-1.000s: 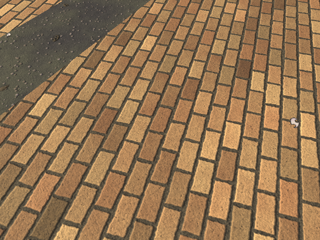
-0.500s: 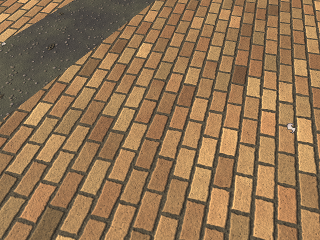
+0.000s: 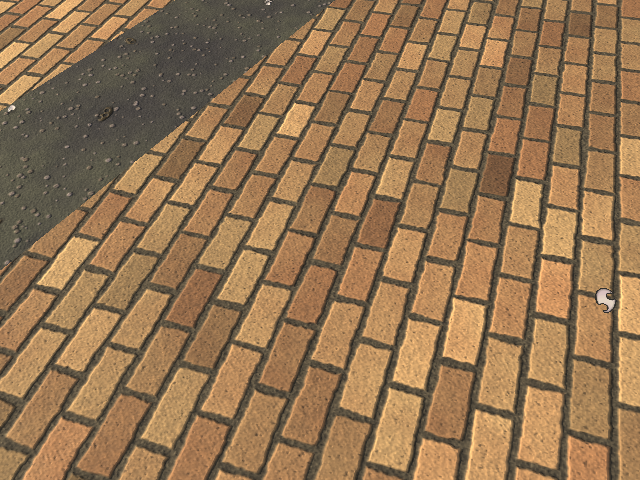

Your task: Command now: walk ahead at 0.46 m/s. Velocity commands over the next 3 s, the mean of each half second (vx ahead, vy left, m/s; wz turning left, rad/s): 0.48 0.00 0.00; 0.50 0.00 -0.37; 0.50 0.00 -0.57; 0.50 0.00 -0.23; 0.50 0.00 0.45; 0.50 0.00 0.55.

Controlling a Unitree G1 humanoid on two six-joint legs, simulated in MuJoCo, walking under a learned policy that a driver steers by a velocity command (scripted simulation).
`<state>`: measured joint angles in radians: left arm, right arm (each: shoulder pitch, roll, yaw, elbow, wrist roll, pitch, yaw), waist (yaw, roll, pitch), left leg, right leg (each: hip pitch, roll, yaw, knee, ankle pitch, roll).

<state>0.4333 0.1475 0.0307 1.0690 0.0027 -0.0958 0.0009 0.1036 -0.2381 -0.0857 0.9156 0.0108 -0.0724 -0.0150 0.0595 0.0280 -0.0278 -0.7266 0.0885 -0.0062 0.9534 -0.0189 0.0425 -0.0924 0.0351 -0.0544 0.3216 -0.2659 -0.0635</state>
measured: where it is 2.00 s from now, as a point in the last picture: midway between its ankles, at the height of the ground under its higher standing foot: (464, 270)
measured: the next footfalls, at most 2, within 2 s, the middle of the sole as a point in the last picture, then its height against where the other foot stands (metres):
left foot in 0.26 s outside the picture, level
right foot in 0.78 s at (423, 432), level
